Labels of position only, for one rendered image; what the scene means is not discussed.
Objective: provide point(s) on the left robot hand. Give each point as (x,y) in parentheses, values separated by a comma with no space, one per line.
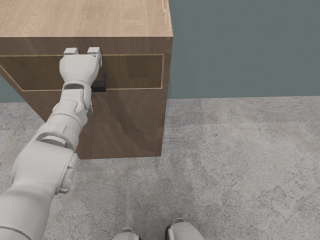
(81,67)

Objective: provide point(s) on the left robot upper arm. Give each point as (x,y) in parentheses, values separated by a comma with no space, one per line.
(44,171)

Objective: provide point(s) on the cabinet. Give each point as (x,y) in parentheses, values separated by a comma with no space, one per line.
(126,122)

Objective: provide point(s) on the robot left shin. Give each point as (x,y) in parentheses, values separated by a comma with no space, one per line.
(126,230)

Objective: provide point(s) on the drawer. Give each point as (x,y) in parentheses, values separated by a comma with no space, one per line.
(123,71)

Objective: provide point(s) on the handle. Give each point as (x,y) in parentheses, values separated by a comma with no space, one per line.
(98,86)

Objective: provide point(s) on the left robot forearm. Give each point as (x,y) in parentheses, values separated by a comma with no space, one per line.
(66,122)

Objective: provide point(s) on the right robot thigh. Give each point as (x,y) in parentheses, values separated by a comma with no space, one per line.
(184,231)

